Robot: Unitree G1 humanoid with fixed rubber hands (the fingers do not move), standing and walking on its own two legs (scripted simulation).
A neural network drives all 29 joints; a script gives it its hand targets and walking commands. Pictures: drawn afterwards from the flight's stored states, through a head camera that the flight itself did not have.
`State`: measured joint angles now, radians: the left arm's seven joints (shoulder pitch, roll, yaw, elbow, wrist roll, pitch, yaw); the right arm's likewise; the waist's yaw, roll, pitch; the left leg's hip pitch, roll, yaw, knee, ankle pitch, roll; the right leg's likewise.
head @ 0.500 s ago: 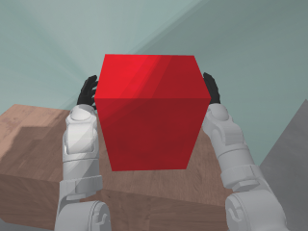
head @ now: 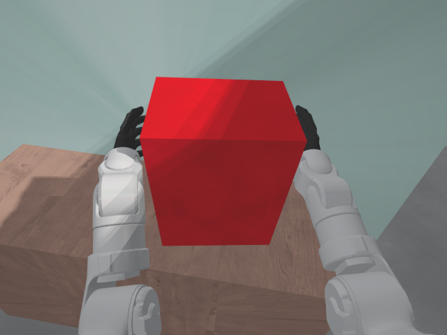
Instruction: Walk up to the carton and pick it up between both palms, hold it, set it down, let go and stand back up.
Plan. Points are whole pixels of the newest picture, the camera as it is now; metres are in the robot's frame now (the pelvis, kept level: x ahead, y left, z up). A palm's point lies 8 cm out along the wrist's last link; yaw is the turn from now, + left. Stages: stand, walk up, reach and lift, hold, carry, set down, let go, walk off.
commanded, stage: hold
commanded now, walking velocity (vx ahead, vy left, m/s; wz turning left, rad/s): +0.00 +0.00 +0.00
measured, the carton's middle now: (218, 169) +0.38 +0.00 +0.15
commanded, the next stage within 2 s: none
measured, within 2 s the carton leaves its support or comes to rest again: neither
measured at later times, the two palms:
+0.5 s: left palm (126, 153) +0.37 +0.16 +0.20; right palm (303, 148) +0.37 -0.15 +0.21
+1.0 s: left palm (123, 155) +0.36 +0.16 +0.20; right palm (301, 150) +0.37 -0.15 +0.20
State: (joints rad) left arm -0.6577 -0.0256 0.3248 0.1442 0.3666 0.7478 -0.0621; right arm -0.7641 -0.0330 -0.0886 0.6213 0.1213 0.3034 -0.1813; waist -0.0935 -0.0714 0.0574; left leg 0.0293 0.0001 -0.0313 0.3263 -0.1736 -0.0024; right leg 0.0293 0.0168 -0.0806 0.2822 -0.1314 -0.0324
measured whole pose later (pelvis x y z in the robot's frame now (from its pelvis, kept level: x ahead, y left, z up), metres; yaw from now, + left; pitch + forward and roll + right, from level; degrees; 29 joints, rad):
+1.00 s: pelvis +0.01 +0.00 +0.00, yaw +1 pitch -10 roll -1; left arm -0.60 -0.02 0.30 0.06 0.36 0.77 -0.07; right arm -0.72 -0.03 -0.06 0.54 0.14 0.32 -0.19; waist -0.09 -0.08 0.06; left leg 0.03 0.01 -0.04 0.33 -0.18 -0.01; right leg 0.04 0.02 -0.09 0.27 -0.14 -0.04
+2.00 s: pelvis +0.00 +0.00 +0.00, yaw +1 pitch -11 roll +0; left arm -0.65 -0.02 0.33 0.12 0.36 0.75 -0.06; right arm -0.77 -0.03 -0.08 0.61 0.14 0.29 -0.19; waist -0.11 -0.07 0.06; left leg 0.03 0.00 -0.03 0.33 -0.17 0.00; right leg 0.04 0.02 -0.09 0.28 -0.13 -0.03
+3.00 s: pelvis +0.00 +0.00 +0.00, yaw +1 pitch -11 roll +0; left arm -0.65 -0.03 0.32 0.12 0.36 0.75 -0.05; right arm -0.76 -0.03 -0.09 0.61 0.14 0.29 -0.18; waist -0.11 -0.07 0.06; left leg 0.03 0.00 -0.03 0.33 -0.17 0.00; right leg 0.04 0.01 -0.09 0.28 -0.14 -0.03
